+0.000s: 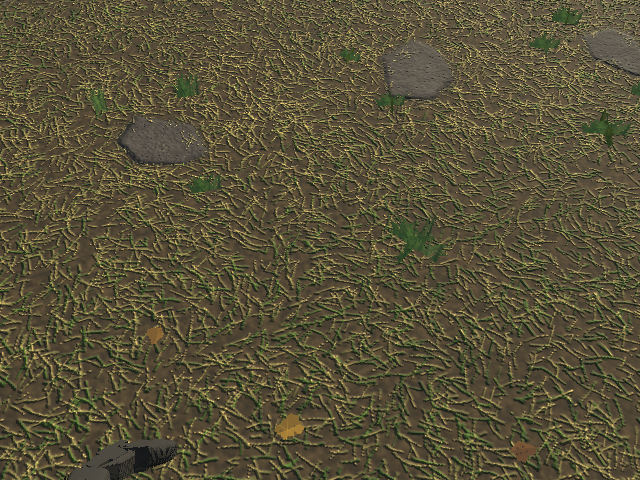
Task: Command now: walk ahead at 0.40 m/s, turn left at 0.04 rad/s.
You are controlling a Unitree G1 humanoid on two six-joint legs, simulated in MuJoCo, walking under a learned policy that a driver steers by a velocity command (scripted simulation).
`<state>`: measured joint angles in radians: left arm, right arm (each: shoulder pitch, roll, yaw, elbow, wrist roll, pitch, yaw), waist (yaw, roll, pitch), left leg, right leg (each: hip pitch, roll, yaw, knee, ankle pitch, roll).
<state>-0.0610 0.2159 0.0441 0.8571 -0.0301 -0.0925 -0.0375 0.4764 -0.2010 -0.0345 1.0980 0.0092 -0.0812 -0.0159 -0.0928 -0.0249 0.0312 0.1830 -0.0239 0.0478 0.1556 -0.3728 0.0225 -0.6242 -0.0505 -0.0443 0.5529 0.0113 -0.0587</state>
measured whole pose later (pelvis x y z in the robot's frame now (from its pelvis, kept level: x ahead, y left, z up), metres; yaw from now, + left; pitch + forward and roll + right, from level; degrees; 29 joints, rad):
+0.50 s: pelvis +0.17 -0.02 +0.01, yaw +1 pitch +0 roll -2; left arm 0.17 0.22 0.02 1.02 0.01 -0.05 0.01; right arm 0.16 -0.21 -0.05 0.99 -0.01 0.00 -0.04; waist 0.02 0.00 0.00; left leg -0.32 0.07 -0.03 0.53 -0.22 -0.03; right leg -0.26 0.05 -0.09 0.45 -0.20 -0.05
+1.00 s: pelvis +0.21 -0.01 +0.01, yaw +1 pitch -1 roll +0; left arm 0.18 0.21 0.03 1.08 0.00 -0.01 0.03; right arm 0.17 -0.20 -0.05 1.08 0.00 0.00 -0.04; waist 0.00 0.00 0.04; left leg -0.21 0.02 0.01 0.51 -0.28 -0.01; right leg -0.19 0.00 -0.06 0.51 -0.30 -0.02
